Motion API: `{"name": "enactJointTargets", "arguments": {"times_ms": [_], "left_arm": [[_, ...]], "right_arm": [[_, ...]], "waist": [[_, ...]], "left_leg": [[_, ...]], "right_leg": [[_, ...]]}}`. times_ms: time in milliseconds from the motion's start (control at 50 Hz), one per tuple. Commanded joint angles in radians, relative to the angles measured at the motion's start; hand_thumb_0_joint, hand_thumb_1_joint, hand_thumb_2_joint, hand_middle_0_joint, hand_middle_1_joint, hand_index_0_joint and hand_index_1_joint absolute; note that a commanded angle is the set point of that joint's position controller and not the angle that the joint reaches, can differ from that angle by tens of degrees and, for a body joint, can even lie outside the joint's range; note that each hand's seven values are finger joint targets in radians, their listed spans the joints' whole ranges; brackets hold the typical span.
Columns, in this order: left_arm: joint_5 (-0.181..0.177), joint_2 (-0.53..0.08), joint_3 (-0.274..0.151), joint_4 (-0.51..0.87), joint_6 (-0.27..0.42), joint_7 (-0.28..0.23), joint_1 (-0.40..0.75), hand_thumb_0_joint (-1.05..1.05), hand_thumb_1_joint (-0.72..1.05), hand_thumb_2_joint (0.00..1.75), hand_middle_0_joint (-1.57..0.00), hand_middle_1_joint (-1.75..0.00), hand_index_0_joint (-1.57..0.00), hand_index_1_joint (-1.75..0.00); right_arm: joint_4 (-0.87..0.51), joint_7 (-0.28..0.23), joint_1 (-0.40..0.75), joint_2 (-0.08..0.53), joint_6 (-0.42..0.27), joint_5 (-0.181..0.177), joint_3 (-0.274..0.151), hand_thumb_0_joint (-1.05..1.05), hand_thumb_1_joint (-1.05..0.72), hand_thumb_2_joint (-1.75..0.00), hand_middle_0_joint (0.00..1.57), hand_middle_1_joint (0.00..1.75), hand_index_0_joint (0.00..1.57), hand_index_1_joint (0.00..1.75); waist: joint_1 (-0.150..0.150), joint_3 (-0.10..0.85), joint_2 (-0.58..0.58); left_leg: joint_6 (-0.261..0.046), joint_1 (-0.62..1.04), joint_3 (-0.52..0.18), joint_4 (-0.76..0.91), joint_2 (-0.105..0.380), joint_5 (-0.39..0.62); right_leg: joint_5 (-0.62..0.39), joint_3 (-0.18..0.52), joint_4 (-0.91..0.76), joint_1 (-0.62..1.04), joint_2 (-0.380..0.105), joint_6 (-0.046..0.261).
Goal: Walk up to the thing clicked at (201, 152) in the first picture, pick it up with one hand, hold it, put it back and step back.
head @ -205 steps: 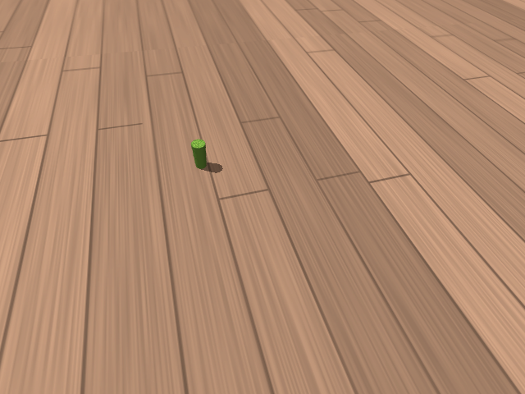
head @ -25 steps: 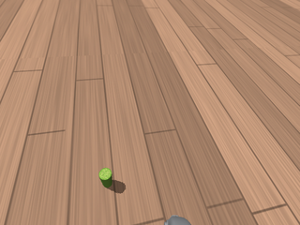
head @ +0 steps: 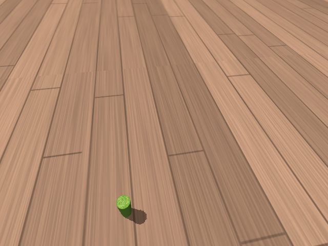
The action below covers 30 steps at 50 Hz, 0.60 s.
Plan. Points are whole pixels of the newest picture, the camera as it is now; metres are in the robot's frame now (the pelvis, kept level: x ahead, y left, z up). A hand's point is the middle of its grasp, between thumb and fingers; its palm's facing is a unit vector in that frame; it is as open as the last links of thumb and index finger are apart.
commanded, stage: walk up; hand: left
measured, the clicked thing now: (125, 207) +0.46 +0.22 -0.68
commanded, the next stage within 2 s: stand in 1.64 s
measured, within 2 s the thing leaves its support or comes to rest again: neither
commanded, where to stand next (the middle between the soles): +0.10 +0.01 m, yaw -1 degrees
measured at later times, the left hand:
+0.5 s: hand out of the picture +0.09 +0.26 -0.13, palm faces -0.02 -0.93 -0.36, open 7.4 cm
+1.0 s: hand out of the picture +0.16 +0.24 -0.13, palm faces -0.07 -0.94 -0.33, open 7.4 cm
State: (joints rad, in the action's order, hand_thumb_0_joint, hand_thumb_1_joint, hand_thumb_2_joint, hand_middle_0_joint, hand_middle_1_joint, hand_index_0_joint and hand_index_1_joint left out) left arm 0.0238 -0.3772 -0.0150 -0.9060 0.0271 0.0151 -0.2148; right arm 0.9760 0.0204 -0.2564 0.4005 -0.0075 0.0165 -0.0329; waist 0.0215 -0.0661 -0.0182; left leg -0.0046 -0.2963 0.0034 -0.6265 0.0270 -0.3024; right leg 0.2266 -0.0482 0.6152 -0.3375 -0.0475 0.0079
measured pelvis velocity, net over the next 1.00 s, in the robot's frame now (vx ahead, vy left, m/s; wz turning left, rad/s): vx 0.05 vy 0.00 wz -0.04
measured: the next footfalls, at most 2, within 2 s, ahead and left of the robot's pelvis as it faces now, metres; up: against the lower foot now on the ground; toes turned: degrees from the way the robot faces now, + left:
none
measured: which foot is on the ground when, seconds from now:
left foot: down 0.00-1.00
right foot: down 0.00-1.00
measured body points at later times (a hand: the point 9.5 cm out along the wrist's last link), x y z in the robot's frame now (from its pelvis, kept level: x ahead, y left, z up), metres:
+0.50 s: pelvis +0.04 +0.00 +0.02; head +0.05 -0.01 +0.47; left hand +0.10 +0.31 -0.11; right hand +0.15 -0.29 -0.11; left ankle +0.04 +0.13 -0.72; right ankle +0.05 -0.13 -0.72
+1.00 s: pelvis +0.05 +0.00 +0.02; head +0.06 +0.00 +0.47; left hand +0.17 +0.29 -0.11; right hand +0.12 -0.31 -0.11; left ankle +0.04 +0.13 -0.72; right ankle +0.05 -0.13 -0.72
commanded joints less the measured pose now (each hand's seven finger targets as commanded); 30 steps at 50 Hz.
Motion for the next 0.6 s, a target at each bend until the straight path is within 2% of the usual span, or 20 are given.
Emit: {"name": "enactJointTargets", "arguments": {"times_ms": [0, 20, 40, 60, 80, 100, 120, 180, 200, 220, 240, 260, 300, 340, 380, 420, 500, 580], "left_arm": [[-0.028, -0.154, -0.039, 0.056, -0.006, -0.007, 0.050, 0.00, 0.90, 0.90, -0.20, -0.30, -0.20, -0.30], [-0.031, -0.186, -0.047, 0.025, -0.013, -0.010, 0.043, 0.00, 0.90, 0.90, -0.20, -0.30, -0.20, -0.30], [-0.026, -0.225, -0.065, -0.005, -0.014, -0.012, 0.030, 0.00, 0.90, 0.90, -0.20, -0.30, -0.20, -0.30], [-0.025, -0.222, -0.063, -0.020, -0.012, -0.007, 0.017, 0.00, 0.90, 0.90, -0.20, -0.30, -0.20, -0.30], [-0.024, -0.188, -0.054, -0.038, -0.009, -0.004, 0.001, 0.00, 0.90, 0.90, -0.20, -0.30, -0.20, -0.30], [-0.028, -0.180, -0.051, -0.055, -0.002, -0.005, -0.001, 0.00, 0.90, 0.90, -0.20, -0.30, -0.20, -0.30], [-0.027, -0.188, -0.050, -0.065, 0.005, -0.007, 0.001, 0.00, 0.90, 0.90, -0.20, -0.30, -0.20, -0.30], [-0.020, -0.204, -0.046, -0.083, 0.011, -0.019, 0.027, 0.00, 0.90, 0.90, -0.20, -0.30, -0.20, -0.30], [-0.020, -0.211, -0.040, -0.085, 0.012, -0.016, 0.059, 0.00, 0.90, 0.90, -0.20, -0.30, -0.20, -0.30], [-0.022, -0.210, -0.035, -0.090, 0.010, -0.012, 0.069, 0.00, 0.90, 0.90, -0.20, -0.30, -0.20, -0.30], [-0.022, -0.211, -0.034, -0.098, 0.006, -0.009, 0.076, 0.00, 0.90, 0.90, -0.20, -0.30, -0.20, -0.30], [-0.024, -0.204, -0.029, -0.104, 0.005, -0.007, 0.074, 0.00, 0.90, 0.90, -0.20, -0.30, -0.20, -0.30], [-0.025, -0.202, -0.027, -0.127, 0.009, -0.007, 0.077, 0.00, 0.90, 0.90, -0.20, -0.30, -0.20, -0.30], [-0.024, -0.211, -0.026, -0.137, 0.017, -0.009, 0.089, 0.00, 0.90, 0.90, -0.20, -0.30, -0.20, -0.30], [-0.025, -0.216, -0.026, -0.143, 0.020, -0.011, 0.107, 0.00, 0.90, 0.90, -0.20, -0.30, -0.20, -0.30], [-0.027, -0.209, -0.024, -0.148, 0.021, -0.014, 0.108, 0.00, 0.90, 0.90, -0.20, -0.30, -0.20, -0.30], [-0.024, -0.204, -0.025, -0.156, 0.018, -0.017, 0.137, 0.00, 0.90, 0.90, -0.20, -0.30, -0.20, -0.30], [-0.023, -0.194, -0.026, -0.171, 0.017, -0.021, 0.137, 0.00, 0.90, 0.90, -0.20, -0.30, -0.20, -0.30]], "right_arm": [[-0.026, -0.025, -0.022, 0.249, -0.044, 0.022, -0.061, 0.00, -0.90, -0.90, 0.20, 0.30, 0.20, 0.30], [-0.047, -0.024, 0.065, 0.293, -0.045, 0.011, -0.060, 0.00, -0.90, -0.90, 0.20, 0.30, 0.20, 0.30], [-0.054, -0.022, 0.126, 0.297, -0.040, 0.007, -0.060, 0.00, -0.90, -0.90, 0.20, 0.30, 0.20, 0.30], [-0.055, -0.021, 0.151, 0.261, -0.040, 0.009, -0.047, 0.00, -0.90, -0.90, 0.20, 0.30, 0.20, 0.30], [-0.052, -0.020, 0.164, 0.228, -0.044, 0.011, -0.032, 0.00, -0.90, -0.90, 0.20, 0.30, 0.20, 0.30], [-0.046, -0.019, 0.160, 0.208, -0.048, 0.007, -0.025, 0.00, -0.90, -0.90, 0.20, 0.30, 0.20, 0.30], [-0.038, -0.016, 0.144, 0.211, -0.050, 0.002, -0.026, 0.00, -0.90, -0.90, 0.20, 0.30, 0.20, 0.30], [-0.024, -0.016, 0.124, 0.203, -0.044, -0.009, -0.021, 0.00, -0.90, -0.90, 0.20, 0.30, 0.20, 0.30], [-0.017, -0.018, 0.111, 0.196, -0.041, -0.010, -0.021, 0.00, -0.90, -0.90, 0.20, 0.30, 0.20, 0.30], [-0.010, -0.020, 0.121, 0.197, -0.038, -0.010, -0.022, 0.00, -0.90, -0.90, 0.20, 0.30, 0.20, 0.30], [-0.008, -0.022, 0.147, 0.206, -0.036, -0.008, -0.026, 0.00, -0.90, -0.90, 0.20, 0.30, 0.20, 0.30], [-0.004, -0.023, 0.163, 0.213, -0.036, -0.007, -0.026, 0.00, -0.90, -0.90, 0.20, 0.30, 0.20, 0.30], [0.005, -0.024, 0.171, 0.201, -0.037, -0.010, -0.020, 0.00, -0.90, -0.90, 0.20, 0.30, 0.20, 0.30], [0.015, -0.025, 0.164, 0.189, -0.041, -0.014, -0.016, 0.00, -0.90, -0.90, 0.20, 0.30, 0.20, 0.30], [0.029, -0.026, 0.160, 0.187, -0.041, -0.017, -0.019, 0.00, -0.90, -0.90, 0.20, 0.30, 0.20, 0.30], [0.041, -0.026, 0.165, 0.187, -0.040, -0.018, -0.020, 0.00, -0.90, -0.90, 0.20, 0.30, 0.20, 0.30], [0.057, -0.026, 0.180, 0.183, -0.033, -0.017, -0.023, 0.00, -0.90, -0.90, 0.20, 0.30, 0.20, 0.30], [0.067, -0.026, 0.206, 0.174, -0.030, -0.015, -0.021, 0.00, -0.90, -0.90, 0.20, 0.30, 0.20, 0.30]], "waist": [[-0.028, 0.040, -0.097], [-0.011, -0.016, -0.162], [0.006, -0.074, -0.138], [0.021, -0.090, -0.112], [0.025, -0.072, -0.132], [0.026, -0.036, -0.140], [0.021, 0.005, -0.152], [0.003, 0.098, -0.139], [-0.014, 0.107, -0.124], [-0.013, 0.083, -0.119], [-0.011, 0.070, -0.105], [-0.006, 0.065, -0.097], [-0.004, 0.058, -0.052], [-0.017, 0.078, 0.001], [-0.029, 0.085, 0.028], [-0.027, 0.110, 0.041], [-0.030, 0.118, 0.070], [-0.021, 0.128, 0.068]], "left_leg": [[-0.067, 0.115, -0.303, 0.333, 0.174, -0.209], [-0.141, -0.072, -0.449, 0.458, 0.289, -0.467], [-0.180, -0.206, -0.425, 0.462, 0.305, -0.507], [-0.154, -0.215, -0.329, 0.434, 0.247, -0.417], [-0.119, -0.149, -0.243, 0.385, 0.184, -0.297], [-0.091, -0.087, -0.197, 0.338, 0.156, -0.152], [-0.072, -0.040, -0.167, 0.292, 0.143, -0.038], [-0.055, 0.030, -0.130, 0.237, 0.131, 0.103], [-0.049, 0.025, -0.128, 0.262, 0.115, 0.030], [-0.046, 0.018, -0.132, 0.305, 0.112, -0.094], [-0.047, 0.025, -0.141, 0.324, 0.119, -0.154], [-0.047, 0.041, -0.142, 0.330, 0.123, -0.146], [-0.046, 0.051, -0.129, 0.301, 0.116, -0.032], [-0.039, 0.099, -0.083, 0.251, 0.095, 0.121], [-0.033, 0.144, -0.065, 0.234, 0.087, 0.201], [-0.036, 0.191, -0.060, 0.235, 0.094, 0.258], [-0.036, 0.208, -0.051, 0.245, 0.094, 0.264], [-0.031, 0.224, -0.046, 0.257, 0.096, 0.299]], "right_leg": [[0.308, 0.106, -0.042, -0.177, -0.035, 0.034], [0.262, 0.045, 0.093, -0.090, 0.033, 0.010], [0.236, 0.067, 0.155, 0.017, 0.004, 0.010], [0.203, 0.078, 0.107, 0.051, -0.003, 0.010], [0.154, 0.070, 0.026, 0.055, 0.000, 0.012], [0.097, 0.055, -0.054, 0.073, 0.009, 0.014], [0.037, 0.050, -0.119, 0.104, 0.010, 0.018], [-0.050, 0.094, -0.179, 0.195, -0.014, 0.025], [-0.033, 0.115, -0.172, 0.192, -0.027, 0.030], [0.027, 0.116, -0.172, 0.164, -0.024, 0.028], [0.061, 0.101, -0.173, 0.153, -0.019, 0.025], [0.040, 0.096, -0.180, 0.143, -0.020, 0.020], [-0.011, 0.114, -0.211, 0.157, -0.034, 0.024], [-0.152, 0.141, -0.235, 0.166, -0.065, 0.031], [-0.220, 0.149, -0.245, 0.158, -0.079, 0.035], [-0.261, 0.142, -0.244, 0.163, -0.082, 0.032], [-0.240, 0.138, -0.261, 0.169, -0.081, 0.027], [-0.275, 0.130, -0.266, 0.197, -0.080, 0.021]]}}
